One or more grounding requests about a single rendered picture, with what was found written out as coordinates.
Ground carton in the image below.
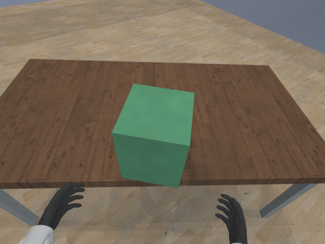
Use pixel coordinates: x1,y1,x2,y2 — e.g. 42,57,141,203
112,84,194,188

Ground robot left hand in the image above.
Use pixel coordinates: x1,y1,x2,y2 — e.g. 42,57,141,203
37,182,85,230

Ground robot right hand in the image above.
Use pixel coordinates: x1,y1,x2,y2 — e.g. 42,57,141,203
215,194,247,244

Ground left robot forearm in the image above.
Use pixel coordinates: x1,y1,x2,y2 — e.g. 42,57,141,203
18,225,54,244

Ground table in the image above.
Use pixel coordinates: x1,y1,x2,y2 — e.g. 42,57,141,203
0,59,325,225

